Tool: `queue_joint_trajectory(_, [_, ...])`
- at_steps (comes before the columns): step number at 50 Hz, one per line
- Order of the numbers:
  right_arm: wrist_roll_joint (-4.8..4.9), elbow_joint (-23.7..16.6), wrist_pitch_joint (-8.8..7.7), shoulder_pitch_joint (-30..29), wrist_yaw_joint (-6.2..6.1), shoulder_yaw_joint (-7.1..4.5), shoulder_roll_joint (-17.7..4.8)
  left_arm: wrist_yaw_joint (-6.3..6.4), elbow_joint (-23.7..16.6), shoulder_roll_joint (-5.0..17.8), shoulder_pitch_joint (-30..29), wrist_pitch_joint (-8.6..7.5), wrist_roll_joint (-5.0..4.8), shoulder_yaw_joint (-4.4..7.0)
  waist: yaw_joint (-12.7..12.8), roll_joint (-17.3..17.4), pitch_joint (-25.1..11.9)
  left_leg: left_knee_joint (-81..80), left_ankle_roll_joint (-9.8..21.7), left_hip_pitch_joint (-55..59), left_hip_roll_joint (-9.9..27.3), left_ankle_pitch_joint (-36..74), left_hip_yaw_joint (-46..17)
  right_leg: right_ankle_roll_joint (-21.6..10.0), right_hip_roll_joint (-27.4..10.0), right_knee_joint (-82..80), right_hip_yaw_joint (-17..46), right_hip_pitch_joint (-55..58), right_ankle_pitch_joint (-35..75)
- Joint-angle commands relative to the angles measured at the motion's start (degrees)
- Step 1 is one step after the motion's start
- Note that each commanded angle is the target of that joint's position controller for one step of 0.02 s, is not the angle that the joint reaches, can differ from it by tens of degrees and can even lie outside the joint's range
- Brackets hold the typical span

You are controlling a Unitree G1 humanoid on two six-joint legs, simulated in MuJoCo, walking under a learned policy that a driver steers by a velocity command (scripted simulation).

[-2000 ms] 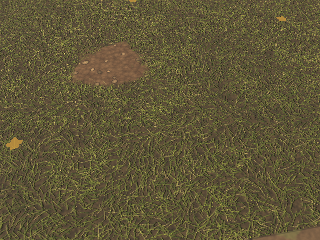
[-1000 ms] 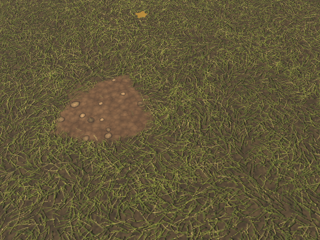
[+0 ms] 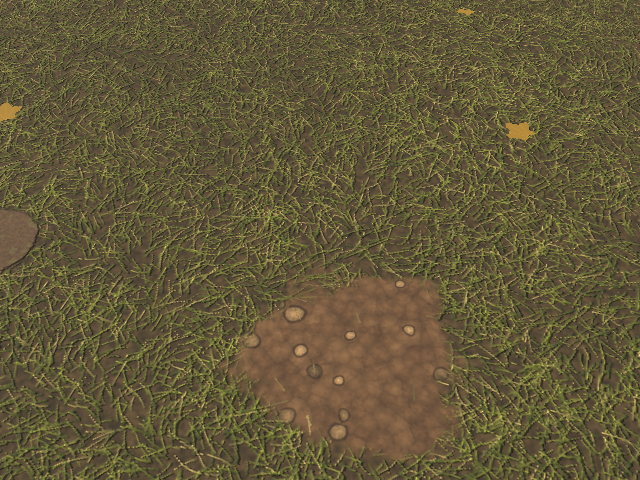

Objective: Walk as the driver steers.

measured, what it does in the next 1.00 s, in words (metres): steps on the spot: left foot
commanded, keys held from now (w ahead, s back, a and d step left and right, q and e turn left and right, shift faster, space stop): no key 0.86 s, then w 0.14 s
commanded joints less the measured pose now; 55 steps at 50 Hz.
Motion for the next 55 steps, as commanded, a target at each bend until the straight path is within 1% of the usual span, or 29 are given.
queue_joint_trajectory(1, [-1.39, 0.39, 2.06, 7.35, 0.58, -0.45, -2.55, 0.83, -0.61, 4.01, 2.17, 0.16, 0.35, 0.1, -1.43, -6.03, -6.33, -2.51, -1.81, 1.18, 4.52, 2.64, -0.44, -8.2, -14.95, -11.82, 11.87, 3.13, 27.81])
queue_joint_trajectory(2, [-1.14, 1.09, 2.64, 8.23, 0.6, -0.17, -1.79, 0.81, -0.06, 4.5, 2.63, 0.17, 0.69, 0.09, -1.81, -6.53, -7.12, -6.11, -2.12, 3.36, 4.23, 3.07, 0.59, -7.55, -13.75, -11.97, 10.28, 2.0, 26.0])
queue_joint_trajectory(4, [-0.79, 1.73, 3.43, 7.45, 0.19, 0.2, -1.27, 0.74, 0.89, 5.92, 3.79, 0.22, 0.89, 0.3, -1.5, -7.29, -8.06, -13.12, -2.55, 4.04, 4.53, 2.48, 2.17, -7.27, -13.28, -12.46, 10.11, 2.55, 18.08])
queue_joint_trajectory(6, [-0.72, 1.83, 4.01, 4.63, -0.21, 0.4, -1.64, 0.68, 1.56, 7.01, 4.84, 0.75, 0.87, 0.56, -0.17, -8.07, -8.01, -18.25, -2.33, 4.32, 5.1, 4.29, 3.0, -6.82, -13.33, -13.96, 11.68, 2.36, 4.04])
queue_joint_trajectory(8, [-0.52, 2.03, 4.15, 2.64, -0.21, 0.46, -2.13, 0.65, 1.92, 7.57, 4.65, 1.63, 0.72, 0.8, 0.36, -8.75, -6.71, -22.1, -2.0, 5.07, 5.32, 7.06, 3.66, -5.91, -13.13, -15.9, 13.46, 0.51, -10.7])
queue_joint_trajectory(10, [-0.59, 3.12, 3.75, 3.04, -0.18, 0.79, -1.31, 0.74, 2.09, 7.38, 3.52, 2.54, 0.19, 0.8, -0.52, -7.47, -4.96, -28.63, -1.34, 8.51, 5.25, 11.43, 4.78, -4.21, -12.72, -16.18, 14.13, -2.62, -19.12])
queue_joint_trajectory(11, [-0.76, 3.58, 3.38, 3.11, -0.29, 0.98, -1.09, 0.8, 2.37, 6.88, 3.84, 2.82, 0.04, 0.67, -0.56, -6.21, -3.83, -32.75, -0.72, 10.33, 5.68, 13.23, 4.11, -2.6, -12.28, -16.09, 14.3, -4.31, -22.07])
queue_joint_trajectory(12, [-1.1, 3.61, 2.86, 2.94, -0.44, 1.18, -1.49, 0.78, 2.93, 6.32, 4.93, 2.97, 0.07, 0.58, -0.42, -4.37, -2.57, -37.48, -0.1, 11.06, 7.71, 15.0, 1.11, -0.42, -11.64, -15.73, 14.36, -5.22, -23.75])
queue_joint_trajectory(13, [-1.52, 3.6, 2.15, 3.34, -0.7, 1.21, -2.91, 0.66, 3.06, 5.67, 5.83, 3.05, 0.04, 0.57, 0.55, -1.99, -1.81, -41.7, 0.79, 10.08, 11.79, 13.14, -3.96, 1.38, -9.93, -13.03, 13.32, -4.59, -21.0])
queue_joint_trajectory(14, [-0.3, 4.17, 1.85, 0.68, -0.77, 1.04, -4.12, 0.4, 3.51, 3.8, 7.71, 3.28, -0.7, 0.4, 3.35, 5.52, 0.84, -44.33, 1.88, 0.24, 12.94, 6.55, -6.92, 2.4, -5.37, -11.31, 8.55, 0.95, -14.22])
queue_joint_trajectory(15, [0.12, 4.21, 1.26, -0.73, -0.65, 1.61, -2.17, 0.3, 4.69, 3.71, 8.06, 3.27, -0.43, 0.28, 3.77, 5.74, 0.2, -47.41, 1.27, -4.72, 13.22, 3.55, -7.46, 2.64, -5.13, -8.43, 7.8, 8.9, -7.6])
queue_joint_trajectory(16, [0.39, 4.35, 0.68, -1.39, -0.6, 1.73, -1.98, 0.31, 5.46, 3.6, 9.03, 3.16, -0.14, 0.3, 4.33, 5.11, -0.85, -48.13, 0.37, -6.03, 12.64, 4.25, -6.6, 2.48, -5.6, -7.59, 7.95, 12.72, -4.76])
queue_joint_trajectory(17, [0.49, 4.52, 0.45, -1.7, -0.67, 1.53, -2.58, 0.34, 6.31, 3.73, 9.86, 3.03, -0.03, 0.24, 4.54, 3.97, -1.38, -47.92, -0.08, -5.1, 11.76, 6.26, -5.51, 2.37, -6.07, -7.51, 8.27, 13.73, -3.71])
queue_joint_trajectory(18, [0.55, 4.75, 0.3, -1.2, -0.82, 1.54, -2.51, 0.38, 6.85, 4.46, 9.86, 2.92, 0.19, 0.41, 4.22, 2.68, -1.44, -47.01, -0.18, -3.35, 11.18, 8.74, -4.63, 2.12, -6.47, -7.7, 8.68, 12.89, -3.62])
queue_joint_trajectory(20, [0.49, 5.57, 0.35, 0.5, -0.84, 1.58, -1.77, 0.52, 7.72, 3.82, 9.65, 2.64, 0.2, 0.11, 3.31, 0.75, -1.57, -45.45, 0.27, 0.43, 10.69, 12.65, -3.59, 2.0, -6.92, -8.46, 9.05, 10.18, -3.78])
queue_joint_trajectory(22, [0.3, 6.21, 0.51, 1.68, -0.82, 1.71, -1.08, 0.71, 8.45, 3.36, 9.29, 2.54, 0.04, -0.09, 2.7, -0.11, -1.46, -44.78, 0.68, 2.09, 10.67, 14.24, -3.25, 2.22, -6.91, -8.85, 8.97, 8.94, -3.76])
queue_joint_trajectory(24, [0.27, 6.63, 0.59, 2.17, -0.87, 1.72, -1.09, 0.89, 9.22, 3.04, 9.38, 2.54, 0.03, -0.24, 2.43, -0.61, -1.49, -44.51, 0.87, 2.68, 10.69, 15.14, -3.07, 2.4, -6.9, -8.87, 8.91, 8.91, -3.15])
queue_joint_trajectory(33, [0.37, 8.08, 0.63, 2.97, -1.1, 2.03, -0.2, 1.49, 12.28, 2.07, 11.18, 2.66, 0.04, -0.68, 2.29, -1.02, -1.61, -43.84, 1.02, 4.38, 10.54, 18.91, -2.24, 2.47, -7.2, -7.94, 8.87, 9.65, 0.02])
queue_joint_trajectory(43, [0.37, 9.23, 0.7, 4.0, -1.35, 2.34, 0.83, 1.88, 14.27, 1.08, 11.91, 2.91, 0.04, -0.81, 2.39, -0.8, -1.03, -43.62, 1.02, 4.84, 10.42, 20.73, -1.84, 2.53, -7.36, -7.18, 8.85, 10.21, 1.57])
queue_joint_trajectory(44, [0.28, 9.51, 0.73, 4.76, -1.33, 2.38, 1.01, 1.86, 14.54, 0.75, 12.22, 2.97, 0.09, -0.87, 2.24, -0.65, -2.09, -44.34, 1.22, 5.19, 10.02, 16.11, -1.81, 2.47, -6.76, -7.21, 8.49, 10.61, -2.28])
queue_joint_trajectory(45, [0.17, 9.66, 0.86, 5.32, -1.31, 2.03, 0.3, 1.79, 14.47, 1.05, 11.93, 3.11, 0.18, -0.67, 2.04, -0.09, -1.46, -44.77, 1.78, 4.58, 9.45, 9.56, -2.05, 2.27, -5.5, -6.01, 7.63, 9.73, -7.67])
queue_joint_trajectory(46, [0.16, 9.57, 1.14, 5.81, -1.26, 1.42, -1.03, 1.66, 14.11, 1.46, 11.63, 3.3, 0.27, -0.35, 1.8, 1.34, -0.65, -45.08, 3.03, 3.73, 9.21, 0.29, -3.03, 1.72, -3.6, -3.31, 6.02, 7.87, -14.97])
queue_joint_trajectory(47, [0.09, 9.3, 1.46, 6.29, -1.13, 0.85, -2.2, 1.39, 13.55, 1.5, 11.0, 3.44, 0.58, -0.12, 1.31, 3.23, 1.4, -46.6, 4.63, 2.7, 10.38, -8.84, -5.75, 1.3, -1.98, -0.38, 4.6, 4.11, -21.01])
queue_joint_trajectory(48, [0.1, 9.32, 1.66, 8.06, -1.01, 0.38, -2.88, 1.04, 12.61, 1.14, 9.3, 3.46, 0.95, -0.04, 0.19, 4.58, 4.19, -49.33, 6.51, 2.78, 13.05, -15.7, -9.86, 1.22, -0.81, 3.49, 3.23, -1.02, -22.93])
queue_joint_trajectory(49, [0.07, 9.62, 1.67, 9.8, -0.96, -0.18, -3.87, 0.63, 11.48, -0.36, 7.73, 3.24, 1.54, -0.29, -0.68, 6.69, 6.42, -52.23, 8.79, 3.57, 17.25, -20.04, -14.93, 1.36, -0.24, 8.19, 0.9, -4.93, -21.13])
queue_joint_trajectory(50, [0.03, 9.62, 1.52, 10.3, -0.96, -0.58, -4.28, 0.3, 10.29, -0.86, 6.29, 2.82, 1.98, -0.36, -1.01, 7.64, 8.1, -54.01, 10.74, 3.9, 20.68, -20.13, -18.51, 1.08, -1.83, 12.31, 0.71, -8.01, -18.23])
queue_joint_trajectory(51, [-0.21, 9.52, 1.16, 10.52, -0.86, -0.77, -4.06, 0.05, 9.07, -0.25, 4.81, 2.25, 1.96, -0.1, -1.19, 7.11, 8.56, -54.73, 11.88, 4.62, 22.28, -17.4, -20.07, 0.79, -3.22, 15.07, 1.5, -10.27, -17.59])
queue_joint_trajectory(53, [-0.8, 9.19, 0.14, 10.16, -0.61, -1.16, -4.25, -0.51, 7.33, 1.08, 3.48, 0.95, 1.57, 0.54, -0.67, 5.67, 7.63, -53.54, 12.3, 8.74, 22.59, -8.72, -18.81, 0.41, -4.86, 16.59, 2.85, -13.4, -18.85])
queue_joint_trajectory(55, [-0.53, 8.68, -0.71, 8.73, -0.48, -1.43, -4.32, -1.0, 6.47, 1.25, 4.06, -0.11, 0.8, 1.01, 0.64, 5.17, 5.87, -51.43, 10.89, 8.99, 20.59, -1.69, -14.31, 0.35, -4.5, 11.77, 1.96, -9.01, -16.78])
Keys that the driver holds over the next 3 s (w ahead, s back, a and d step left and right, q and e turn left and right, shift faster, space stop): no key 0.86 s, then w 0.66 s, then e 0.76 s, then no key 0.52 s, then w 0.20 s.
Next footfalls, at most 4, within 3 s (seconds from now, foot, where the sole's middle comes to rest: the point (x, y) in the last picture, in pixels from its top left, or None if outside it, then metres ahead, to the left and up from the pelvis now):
0.24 left None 0.07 0.13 -0.77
1.64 left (314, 437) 0.54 0.05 -0.77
2.16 right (411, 469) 0.46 -0.14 -0.77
2.62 left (317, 432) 0.55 0.04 -0.77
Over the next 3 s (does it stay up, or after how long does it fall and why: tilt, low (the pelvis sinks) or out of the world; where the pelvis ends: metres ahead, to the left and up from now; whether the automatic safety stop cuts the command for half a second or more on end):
stays up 0.49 -0.04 0.01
